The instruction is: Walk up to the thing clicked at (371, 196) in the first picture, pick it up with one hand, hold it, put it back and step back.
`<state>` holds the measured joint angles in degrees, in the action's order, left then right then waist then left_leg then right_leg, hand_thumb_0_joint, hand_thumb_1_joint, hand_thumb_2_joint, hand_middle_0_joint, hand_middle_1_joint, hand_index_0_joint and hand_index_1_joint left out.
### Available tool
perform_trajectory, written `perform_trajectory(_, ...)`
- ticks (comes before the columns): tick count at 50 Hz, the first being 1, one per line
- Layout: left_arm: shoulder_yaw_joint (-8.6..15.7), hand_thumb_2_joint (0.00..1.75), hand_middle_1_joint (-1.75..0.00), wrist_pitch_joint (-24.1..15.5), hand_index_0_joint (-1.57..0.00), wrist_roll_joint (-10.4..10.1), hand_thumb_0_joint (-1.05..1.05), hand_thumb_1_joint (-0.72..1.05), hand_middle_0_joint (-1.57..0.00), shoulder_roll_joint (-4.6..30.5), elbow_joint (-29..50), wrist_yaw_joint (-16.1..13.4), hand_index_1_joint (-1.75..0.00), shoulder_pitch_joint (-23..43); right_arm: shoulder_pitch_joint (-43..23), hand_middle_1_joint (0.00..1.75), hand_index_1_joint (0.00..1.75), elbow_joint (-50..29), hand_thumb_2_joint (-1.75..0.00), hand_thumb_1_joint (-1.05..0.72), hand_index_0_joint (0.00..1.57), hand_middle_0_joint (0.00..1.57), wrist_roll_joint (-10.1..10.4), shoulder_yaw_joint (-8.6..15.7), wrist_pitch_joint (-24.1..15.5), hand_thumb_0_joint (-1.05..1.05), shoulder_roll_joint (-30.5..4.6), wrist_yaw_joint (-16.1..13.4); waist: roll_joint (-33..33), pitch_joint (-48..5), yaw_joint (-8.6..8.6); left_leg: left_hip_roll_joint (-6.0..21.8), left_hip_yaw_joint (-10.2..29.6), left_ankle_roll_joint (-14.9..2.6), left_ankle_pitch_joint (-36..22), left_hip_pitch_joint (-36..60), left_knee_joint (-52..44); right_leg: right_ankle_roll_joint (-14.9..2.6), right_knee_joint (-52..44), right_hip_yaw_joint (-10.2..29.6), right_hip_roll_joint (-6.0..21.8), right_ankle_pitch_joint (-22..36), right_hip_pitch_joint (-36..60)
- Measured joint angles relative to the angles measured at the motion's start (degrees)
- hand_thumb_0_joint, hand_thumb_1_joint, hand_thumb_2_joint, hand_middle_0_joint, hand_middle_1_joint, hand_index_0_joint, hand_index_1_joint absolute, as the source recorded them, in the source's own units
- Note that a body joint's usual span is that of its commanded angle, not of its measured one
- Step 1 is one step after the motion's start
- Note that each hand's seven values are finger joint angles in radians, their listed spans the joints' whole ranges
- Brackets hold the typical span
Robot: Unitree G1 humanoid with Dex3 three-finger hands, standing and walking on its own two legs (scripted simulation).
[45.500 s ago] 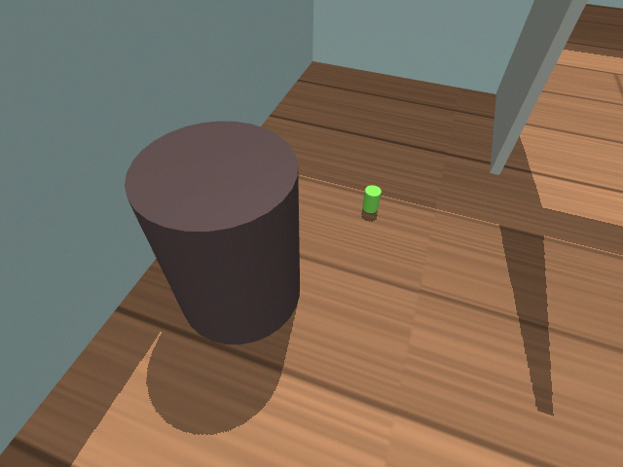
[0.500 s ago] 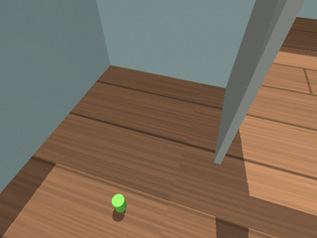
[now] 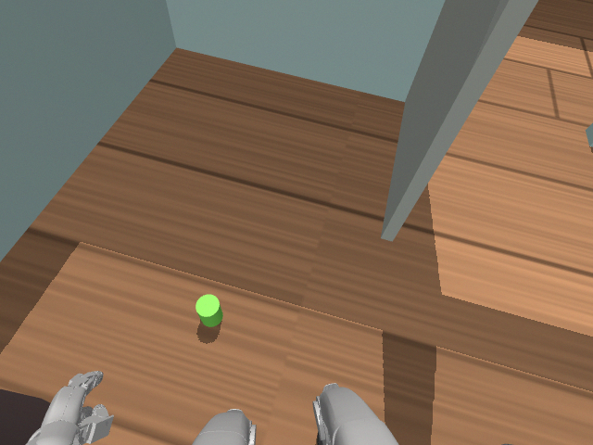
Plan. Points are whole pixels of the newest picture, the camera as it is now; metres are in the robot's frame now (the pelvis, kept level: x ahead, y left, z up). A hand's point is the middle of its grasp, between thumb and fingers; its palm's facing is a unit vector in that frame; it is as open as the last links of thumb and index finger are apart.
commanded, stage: step back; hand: left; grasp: from above
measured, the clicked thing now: (209, 311) +0.50 +0.24 -0.69
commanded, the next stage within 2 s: none
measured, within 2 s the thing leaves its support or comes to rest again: neither
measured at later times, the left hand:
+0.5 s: hand out of the picture +0.01 +0.23 -0.12, palm faces -0.03 -0.91 -0.41, open 7.4 cm
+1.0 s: hand out of the picture -0.19 +0.23 -0.15, palm faces -0.07 -0.91 -0.40, open 7.4 cm
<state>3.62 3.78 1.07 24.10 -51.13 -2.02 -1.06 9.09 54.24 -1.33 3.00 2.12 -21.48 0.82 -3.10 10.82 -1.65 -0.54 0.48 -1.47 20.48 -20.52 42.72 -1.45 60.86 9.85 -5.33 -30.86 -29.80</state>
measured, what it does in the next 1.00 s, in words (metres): walks backwards: right foot, then left foot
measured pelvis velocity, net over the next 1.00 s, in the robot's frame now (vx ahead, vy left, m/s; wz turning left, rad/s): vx -0.28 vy -0.04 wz -0.08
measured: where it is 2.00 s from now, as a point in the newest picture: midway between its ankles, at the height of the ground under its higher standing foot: outside the picture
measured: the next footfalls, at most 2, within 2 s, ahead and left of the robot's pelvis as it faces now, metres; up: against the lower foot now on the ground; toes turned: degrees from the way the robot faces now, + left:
right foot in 0.26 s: -0.04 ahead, -0.14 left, +0.00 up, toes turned -1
left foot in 0.60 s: -0.12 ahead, +0.09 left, +0.00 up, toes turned -3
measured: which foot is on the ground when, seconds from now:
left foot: down 0.00-0.26, up 0.28-0.58, down 0.60-1.00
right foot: up 0.00-0.24, down 0.26-0.60, up 0.62-0.96, down 0.98-1.00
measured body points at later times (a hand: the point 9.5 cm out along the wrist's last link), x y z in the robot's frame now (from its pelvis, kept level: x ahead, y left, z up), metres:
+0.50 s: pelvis -0.12 -0.02 +0.01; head -0.06 -0.04 +0.46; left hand +0.01 +0.28 -0.09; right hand -0.04 -0.35 -0.11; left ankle -0.13 +0.10 -0.66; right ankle -0.08 -0.14 -0.71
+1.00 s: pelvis -0.28 -0.04 +0.00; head -0.23 -0.05 +0.44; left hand -0.19 +0.28 -0.12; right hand -0.16 -0.37 -0.10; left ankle -0.16 +0.09 -0.71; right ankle -0.32 -0.17 -0.72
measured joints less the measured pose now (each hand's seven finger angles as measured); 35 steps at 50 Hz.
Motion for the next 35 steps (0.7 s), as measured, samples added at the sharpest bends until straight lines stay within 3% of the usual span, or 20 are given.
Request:
perform_trajectory(2,0.07,0.9,-0.3,-0.31,-0.2,-0.36,0.0,0.9,-0.2,-0.07,0.38,0.13,-0.3,-0.64,0.69,0.3,0.3,-0.3,-0.9,-0.9,0.2,0.2,-0.21,-0.35,0.08,0.01,0.68,-0.59,-0.09,0.09,0.04,0.64,-0.26,0.05,-1.7,0.04,-2.04,0.19,5.62,-0.38,-1.51,0.82,-0.6)
perform_trajectory(5,0.3,0.9,-0.3,-0.42,-0.2,-0.3,0.0,0.9,-0.2,-0.62,0.97,0.72,-0.3,-2.42,1.0,0.3,0.3,-1.68,-0.9,-0.9,0.2,0.2,-0.34,-0.43,-0.26,0.01,0.88,-1.34,0.43,0.44,0.14,1.6,-1.01,-0.01,-3.66,-0.15,-4.01,1.32,6.71,-1.64,-1.22,1.01,1.57)
perform_trajectory(10,0.6,0.9,-0.3,-0.32,-0.2,-0.2,0.0,0.9,-0.2,-1.39,1.26,1.5,-0.3,-4.95,0.42,0.3,0.3,-4.43,-0.9,-0.9,0.2,0.2,-0.25,-0.76,-0.75,0.01,0.18,-1.81,1.43,0.66,0.33,3.1,-2.52,0.8,-5.26,-1.91,-3.68,2.27,-7.84,-4.23,2.24,1.11,9.41)
perform_trajectory(12,0.74,0.9,-0.3,-0.79,-0.2,-0.06,0.0,0.9,-0.2,-1.74,1.08,1.69,-0.3,-5.68,-0.07,0.3,0.3,-4.99,-0.9,-0.9,0.2,0.2,-0.02,-0.89,-0.37,0.01,-0.5,-1.74,2.17,0.26,0.57,3.78,-2.75,1.55,-5.24,-3.55,-1.9,1.69,-18.52,-5.93,3.42,6.19,13.7)
perform_trajectory(14,0.86,0.9,-0.3,-1.35,-0.2,0.51,0.0,0.9,-0.2,-3.31,0.43,1.65,-0.3,-5.79,-1.23,0.3,0.3,-4.53,-0.9,-0.9,0.2,0.2,0.51,-0.64,0.3,0.01,-1.71,-1.8,5.67,1.06,-0.01,5.36,-0.22,1.69,-5.07,-4.87,0.33,0.93,-21.93,-8.12,1.62,8.85,15.38)
perform_trajectory(17,0.37,0.9,-0.3,-1.45,-0.2,0.63,0.0,0.9,-0.2,-4.11,1.3,2.18,-0.3,-7.53,-1.61,0.3,0.3,-3.31,-0.9,-0.9,0.2,0.2,1.17,-0.39,1.4,0.01,-1.46,-2.33,4.77,-0.09,1.18,-0.81,4.86,1.3,7.08,-7.15,11.77,0.15,-21.38,-7.27,3.07,9.63,14.19)
perform_trajectory(19,0.21,0.9,-0.3,-1.33,-0.2,0.41,0.0,0.9,-0.2,-4.78,1.76,1.97,-0.3,-8.26,-1.14,0.3,0.3,-3.25,-0.9,-0.9,0.2,0.2,1.68,-0.5,1.23,0.01,-1.78,-2.44,4.58,-0.93,1.71,-4.19,6.88,1.41,8.01,-7.85,19.15,0.22,-23.22,-6.89,4.03,11.41,14.09)
perform_trajectory(22,0.23,0.9,-0.3,-1.08,-0.2,0.54,0.0,0.9,-0.2,-4.99,3.01,1.59,-0.3,-8.23,-0.12,0.3,0.3,-3.64,-0.9,-0.9,0.2,0.2,1.89,-0.9,0.51,0.01,-2.2,-2.64,4.44,-1.65,2.09,-6.01,7.07,2.21,7.63,-6.55,22.26,0.26,-25.08,-7.17,4.94,13.71,13.12)
perform_trajectory(27,0.14,0.9,-0.3,-1.21,-0.2,0.67,0.0,0.9,-0.21,-4.0,6.17,0.98,-0.3,-6.41,1.09,0.3,0.3,-3.98,-0.9,-0.9,0.2,0.2,1.34,-1.04,0.37,0.01,-2.12,-2.42,3.9,-1.15,2.21,-3.47,3.73,2.27,7.73,0.8,8.03,0.7,-24.47,-9.4,5.91,15.68,10.21)
perform_trajectory(29,-0.03,0.9,-0.3,-0.99,-0.2,0.35,0.0,0.9,-0.2,-3.17,7.15,1.1,-0.3,-5.66,1.28,0.3,0.3,-4.04,-0.9,-0.9,0.2,0.2,0.98,-0.89,0.03,0.01,-1.87,-2.12,3.32,-0.85,1.97,-2.26,2.12,1.68,3.36,4.68,-1.47,1.14,-22.4,-10.35,6.38,15.62,8.27)
perform_trajectory(31,0.07,0.9,-0.3,-0.53,-0.2,0.01,0.0,0.9,-0.2,-2.06,7.28,1.19,-0.3,-4.73,0.82,0.3,0.3,-3.8,-0.9,-0.9,0.2,0.2,0.22,-0.61,-0.34,0.01,-0.68,-1.91,0.77,0.32,2.35,-3.41,0.83,0.03,0.03,5.87,-4.94,1.17,-19.99,-9.33,7.64,15.48,6.63)
perform_trajectory(33,0.33,0.9,-0.3,0.11,-0.2,-0.13,0.0,0.9,-0.2,-1.96,6.26,0.88,-0.3,-4.66,0.7,0.3,0.3,-4.18,-0.9,-0.9,0.2,0.2,-0.19,-0.94,-0.42,0.01,-0.16,-1.12,0.59,0.45,2.3,-2.85,0.79,-0.67,-0.4,4.8,-4.06,0.79,-13.43,-6.34,4.84,5.9,4.73)
perform_trajectory(35,0.5,0.9,-0.3,0.59,-0.2,-0.35,0.0,0.9,-0.2,-1.78,5.19,0.66,-0.3,-5.11,0.56,0.3,0.3,-4.46,-0.9,-0.9,0.2,0.2,-0.39,-1.22,-0.63,0.01,0.4,-1.04,0.96,0.1,1.79,-1.67,1.35,-0.7,-1.86,4.38,-5.06,0.44,-3.58,-3.18,1.01,1.33,2.98)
